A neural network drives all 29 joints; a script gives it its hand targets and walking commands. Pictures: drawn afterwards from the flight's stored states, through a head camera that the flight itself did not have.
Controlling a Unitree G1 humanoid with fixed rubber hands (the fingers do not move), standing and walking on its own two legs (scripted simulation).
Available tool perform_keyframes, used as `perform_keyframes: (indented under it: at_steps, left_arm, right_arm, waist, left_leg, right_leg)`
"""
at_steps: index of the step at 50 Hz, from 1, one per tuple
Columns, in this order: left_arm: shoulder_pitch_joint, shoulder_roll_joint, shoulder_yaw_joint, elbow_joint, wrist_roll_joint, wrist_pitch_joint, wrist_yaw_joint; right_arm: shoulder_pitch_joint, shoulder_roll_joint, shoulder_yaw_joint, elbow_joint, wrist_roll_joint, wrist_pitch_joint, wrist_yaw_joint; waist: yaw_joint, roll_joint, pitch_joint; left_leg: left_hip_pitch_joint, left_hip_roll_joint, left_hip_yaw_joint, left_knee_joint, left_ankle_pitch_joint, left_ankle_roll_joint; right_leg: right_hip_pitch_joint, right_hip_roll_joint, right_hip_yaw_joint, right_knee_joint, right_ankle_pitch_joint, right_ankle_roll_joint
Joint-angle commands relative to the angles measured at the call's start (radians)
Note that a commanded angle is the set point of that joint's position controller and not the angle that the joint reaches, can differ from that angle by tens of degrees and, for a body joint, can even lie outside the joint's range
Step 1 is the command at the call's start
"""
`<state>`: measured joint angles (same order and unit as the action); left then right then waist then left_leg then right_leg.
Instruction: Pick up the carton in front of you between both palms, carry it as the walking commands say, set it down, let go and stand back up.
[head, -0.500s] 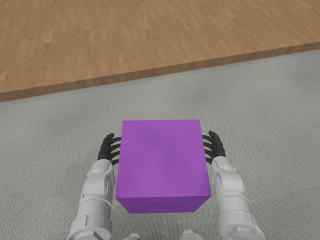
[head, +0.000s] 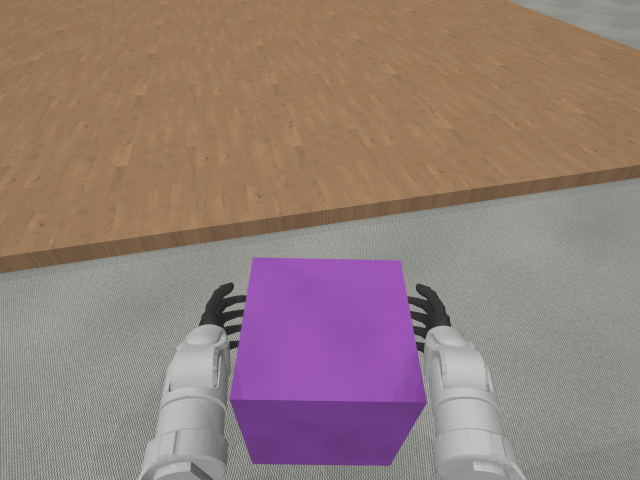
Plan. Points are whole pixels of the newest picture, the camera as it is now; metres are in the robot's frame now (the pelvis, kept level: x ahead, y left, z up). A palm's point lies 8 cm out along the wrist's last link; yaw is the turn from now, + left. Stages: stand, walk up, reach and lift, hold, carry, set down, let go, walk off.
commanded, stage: reach and lift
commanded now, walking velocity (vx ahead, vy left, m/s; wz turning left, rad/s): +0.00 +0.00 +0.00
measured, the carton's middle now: (324, 365) +0.30 +0.00 -0.05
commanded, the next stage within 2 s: hold in 0.76 s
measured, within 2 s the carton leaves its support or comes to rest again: neither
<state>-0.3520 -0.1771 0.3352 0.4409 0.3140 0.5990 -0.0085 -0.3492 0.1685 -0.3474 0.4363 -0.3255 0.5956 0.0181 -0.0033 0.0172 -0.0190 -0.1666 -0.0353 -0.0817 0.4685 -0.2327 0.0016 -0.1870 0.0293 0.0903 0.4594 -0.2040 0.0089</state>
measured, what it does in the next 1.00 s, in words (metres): stands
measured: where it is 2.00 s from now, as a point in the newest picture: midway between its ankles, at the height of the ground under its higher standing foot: outside the picture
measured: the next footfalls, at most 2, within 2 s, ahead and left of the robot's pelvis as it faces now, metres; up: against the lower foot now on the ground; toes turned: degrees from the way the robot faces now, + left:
none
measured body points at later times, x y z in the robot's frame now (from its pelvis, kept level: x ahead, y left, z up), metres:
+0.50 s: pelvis +0.01 +0.00 +0.01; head -0.02 -0.01 +0.45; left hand +0.32 +0.15 +0.03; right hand +0.32 -0.16 +0.03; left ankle +0.02 +0.12 -0.74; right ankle +0.03 -0.13 -0.74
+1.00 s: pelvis +0.01 +0.00 +0.01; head -0.05 -0.01 +0.45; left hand +0.30 +0.15 +0.05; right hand +0.31 -0.15 +0.05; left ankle +0.02 +0.12 -0.74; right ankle +0.03 -0.13 -0.74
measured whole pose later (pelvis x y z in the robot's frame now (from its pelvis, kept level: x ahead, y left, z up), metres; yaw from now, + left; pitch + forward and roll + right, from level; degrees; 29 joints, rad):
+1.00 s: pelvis +0.01 +0.00 +0.01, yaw +1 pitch -8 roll +0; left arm -0.26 -0.15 0.22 0.25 0.27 0.75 -0.01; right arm -0.27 0.15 -0.23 0.25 -0.28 0.76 0.00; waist -0.01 0.01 0.00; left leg -0.02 -0.03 -0.09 0.36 -0.20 0.00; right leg -0.04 0.02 0.08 0.35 -0.17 0.01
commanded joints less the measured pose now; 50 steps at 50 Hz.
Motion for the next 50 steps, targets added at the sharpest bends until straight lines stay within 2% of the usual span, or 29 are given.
perform_keyframes:
  at_steps: [1,2,3,4,5,7,9,10,11,12,13,14,15,17,19,20,21,22,24,28,29,30,31,32,35,38,40,46,50]
  left_arm:
    - [-0.498,-0.954,-0.481,0.026,-0.193,-0.027,-0.246]
    - [-0.519,-0.942,-0.501,0.055,-0.226,-0.025,-0.246]
    - [-0.538,-0.920,-0.466,0.070,-0.189,-0.034,-0.247]
    - [-0.551,-0.934,-0.469,0.082,-0.195,-0.032,-0.247]
    - [-0.493,-0.934,-0.490,0.019,-0.203,-0.041,-0.252]
    - [-0.581,-0.910,-0.552,-0.027,-0.225,-0.051,-0.247]
    - [-0.537,-0.916,-0.564,-0.018,-0.243,-0.041,-0.240]
    - [-0.488,-0.959,-0.537,-0.039,-0.204,-0.028,-0.235]
    - [-0.532,-0.958,-0.568,-0.016,-0.250,-0.024,-0.239]
    - [-0.499,-0.941,-0.592,-0.094,-0.256,-0.027,-0.232]
    - [-0.457,-0.939,-0.632,-0.099,-0.258,-0.006,-0.230]
    - [-0.438,-0.892,-0.592,-0.093,-0.222,-0.005,-0.234]
    - [-0.399,-0.907,-0.590,-0.081,-0.241,0.000,-0.234]
    - [-0.382,-0.884,-0.578,-0.148,-0.259,0.004,-0.237]
    - [-0.383,-0.917,-0.606,-0.138,-0.249,0.010,-0.238]
    - [-0.365,-0.882,-0.586,-0.115,-0.251,0.015,-0.243]
    - [-0.400,-0.920,-0.602,-0.124,-0.264,0.013,-0.245]
    - [-0.372,-0.929,-0.615,-0.169,-0.262,0.014,-0.237]
    - [-0.426,-0.869,-0.598,-0.155,-0.243,0.022,-0.233]
    - [-0.395,-0.905,-0.608,-0.155,-0.270,0.026,-0.230]
    - [-0.395,-0.924,-0.572,-0.112,-0.267,0.028,-0.235]
    - [-0.410,-0.941,-0.548,-0.088,-0.245,0.029,-0.242]
    - [-0.460,-0.921,-0.581,-0.130,-0.258,0.040,-0.230]
    - [-0.415,-0.916,-0.612,-0.127,-0.261,0.046,-0.235]
    - [-0.391,-0.910,-0.582,-0.121,-0.272,0.056,-0.233]
    - [-0.358,-0.873,-0.596,-0.180,-0.259,0.064,-0.232]
    - [-0.431,-0.893,-0.616,-0.211,-0.294,0.063,-0.229]
    - [-0.372,-0.916,-0.654,-0.216,-0.313,0.116,-0.229]
    - [-0.369,-0.900,-0.627,-0.189,-0.287,0.128,-0.239]
  right_arm:
    - [-0.546,0.946,0.507,0.045,0.217,-0.017,0.248]
    - [-0.499,0.946,0.520,0.039,0.225,-0.019,0.243]
    - [-0.569,0.954,0.517,0.032,0.228,-0.019,0.239]
    - [-0.564,0.964,0.536,0.008,0.228,-0.022,0.238]
    - [-0.536,0.945,0.543,-0.026,0.224,-0.018,0.241]
    - [-0.516,0.987,0.557,-0.011,0.240,-0.027,0.241]
    - [-0.467,0.989,0.572,0.005,0.249,-0.016,0.235]
    - [-0.517,0.945,0.576,-0.018,0.249,-0.016,0.244]
    - [-0.460,0.963,0.581,-0.014,0.229,-0.008,0.232]
    - [-0.455,0.969,0.597,-0.028,0.255,0.004,0.228]
    - [-0.446,0.986,0.618,-0.091,0.281,-0.007,0.227]
    - [-0.485,0.974,0.623,-0.096,0.299,0.000,0.226]
    - [-0.423,0.970,0.613,-0.083,0.283,0.017,0.219]
    - [-0.347,0.961,0.606,-0.109,0.265,0.034,0.218]
    - [-0.343,0.968,0.617,-0.140,0.264,0.020,0.225]
    - [-0.383,0.949,0.622,-0.120,0.283,0.030,0.228]
    - [-0.350,0.953,0.612,-0.139,0.267,0.024,0.228]
    - [-0.361,0.946,0.638,-0.139,0.280,0.030,0.229]
    - [-0.373,0.959,0.609,-0.121,0.278,0.035,0.233]
    - [-0.427,0.941,0.639,-0.151,0.292,0.044,0.230]
    - [-0.423,0.921,0.600,-0.155,0.267,0.047,0.228]
    - [-0.468,0.928,0.637,-0.165,0.281,0.042,0.220]
    - [-0.432,0.881,0.580,-0.095,0.252,0.056,0.228]
    - [-0.438,0.928,0.619,-0.135,0.279,0.053,0.228]
    - [-0.392,0.880,0.574,-0.144,0.270,0.076,0.214]
    - [-0.394,0.929,0.600,-0.144,0.309,0.075,0.228]
    - [-0.383,0.936,0.657,-0.196,0.311,0.079,0.220]
    - [-0.419,0.916,0.703,-0.273,0.339,0.123,0.221]
    - [-0.412,0.878,0.638,-0.220,0.313,0.142,0.221]
  waist:
    - [0.013,-0.020,-0.205]
    - [-0.014,0.013,-0.215]
    - [0.038,-0.005,-0.161]
    - [-0.021,-0.037,-0.215]
    - [0.017,-0.043,-0.194]
    - [-0.021,-0.032,-0.249]
    - [-0.016,-0.050,-0.258]
    - [0.027,0.007,-0.242]
    - [-0.047,-0.021,-0.276]
    - [0.014,-0.046,-0.269]
    - [-0.004,-0.001,-0.312]
    - [0.030,0.044,-0.308]
    - [0.004,0.019,-0.305]
    - [0.004,-0.053,-0.284]
    - [-0.014,-0.012,-0.248]
    - [0.024,0.000,-0.259]
    - [-0.051,-0.018,-0.198]
    - [0.005,0.016,-0.222]
    - [-0.016,-0.001,-0.215]
    - [0.024,-0.043,-0.246]
    - [-0.007,-0.029,-0.227]
    - [0.014,0.017,-0.211]
    - [-0.029,-0.018,-0.180]
    - [0.025,-0.023,-0.197]
    - [-0.039,-0.007,-0.221]
    - [0.040,-0.024,-0.229]
    - [-0.011,0.002,-0.251]
    - [0.012,-0.012,-0.174]
    - [-0.015,-0.005,-0.132]
  left_leg:
    - [-0.020,-0.040,-0.001,-0.105,0.056,0.003]
    - [0.015,-0.030,-0.002,-0.092,0.017,0.005]
    - [-0.075,-0.052,0.018,-0.091,-0.052,0.017]
    - [-0.014,-0.039,0.007,-0.095,-0.073,0.017]
    - [-0.011,-0.038,-0.007,-0.102,0.017,0.014]
    - [-0.009,-0.052,0.013,-0.087,0.030,0.013]
    - [0.027,-0.042,0.006,-0.092,0.057,0.012]
    - [0.005,-0.057,0.009,-0.099,0.111,0.001]
    - [0.048,-0.047,-0.006,-0.111,0.113,-0.006]
    - [0.048,-0.038,-0.012,-0.090,0.171,0.000]
    - [0.092,-0.057,0.001,-0.099,0.229,-0.009]
    - [0.054,-0.067,0.019,-0.100,0.253,-0.010]
    - [0.055,-0.055,0.001,-0.114,0.294,-0.006]
    - [0.102,-0.053,0.002,-0.104,0.280,-0.001]
    - [0.080,-0.062,-0.010,-0.123,0.228,0.004]
    - [0.058,-0.056,-0.002,-0.131,0.204,0.006]
    - [0.062,-0.059,-0.002,-0.113,0.204,-0.005]
    - [0.088,-0.067,-0.005,-0.125,0.248,-0.008]
    - [0.096,-0.065,0.011,-0.123,0.206,-0.003]
    - [0.093,-0.046,-0.014,-0.119,0.224,0.011]
    - [0.102,-0.044,-0.012,-0.118,0.198,0.010]
    - [0.055,-0.066,0.003,-0.121,0.167,0.005]
    - [0.095,-0.048,0.001,-0.135,0.132,-0.011]
    - [0.060,-0.043,-0.005,-0.146,0.162,0.000]
    - [0.094,-0.047,-0.002,-0.140,0.229,-0.011]
    - [0.104,-0.048,-0.007,-0.123,0.274,-0.001]
    - [0.125,-0.050,0.003,-0.127,0.247,-0.003]
    - [0.106,-0.059,-0.009,-0.184,0.146,-0.011]
    - [0.080,-0.056,0.009,-0.174,0.102,-0.008]
  right_leg:
    - [0.081,0.062,-0.024,-0.083,0.038,-0.016]
    - [0.105,0.056,-0.017,-0.068,-0.006,-0.023]
    - [0.108,0.045,-0.008,-0.078,-0.036,-0.012]
    - [0.109,0.047,-0.007,-0.073,-0.056,-0.009]
    - [0.065,0.062,-0.035,-0.075,-0.011,-0.004]
    - [0.113,0.055,-0.016,-0.072,0.054,0.003]
    - [0.122,0.056,0.002,-0.076,0.075,-0.004]
    - [0.147,0.047,-0.006,-0.083,0.117,-0.002]
    - [0.159,0.066,-0.021,-0.085,0.136,-0.010]
    - [0.175,0.061,-0.020,-0.067,0.177,-0.006]
    - [0.182,0.070,-0.019,-0.081,0.206,0.004]
    - [0.190,0.055,-0.005,-0.090,0.240,0.012]
    - [0.217,0.070,-0.014,-0.078,0.310,0.008]
    - [0.189,0.058,-0.013,-0.098,0.291,0.008]
    - [0.205,0.066,0.000,-0.095,0.267,0.000]
    - [0.214,0.054,-0.008,-0.100,0.223,0.005]
    - [0.168,0.062,0.010,-0.113,0.211,-0.008]
    - [0.180,0.058,-0.014,-0.110,0.234,-0.003]
    - [0.162,0.054,-0.011,-0.118,0.211,0.000]
    - [0.210,0.056,-0.012,-0.090,0.216,0.001]
    - [0.178,0.062,-0.003,-0.103,0.164,-0.010]
    - [0.202,0.055,0.005,-0.113,0.167,-0.006]
    - [0.149,0.070,-0.025,-0.111,0.129,-0.010]
    - [0.209,0.077,-0.027,-0.103,0.159,-0.002]
    - [0.240,0.065,-0.010,-0.114,0.214,-0.003]
    - [0.237,0.058,-0.012,-0.113,0.216,0.008]
    - [0.230,0.049,-0.001,-0.131,0.231,-0.004]
    - [0.233,0.067,-0.021,-0.139,0.157,0.001]
    - [0.234,0.070,-0.023,-0.150,0.099,0.001]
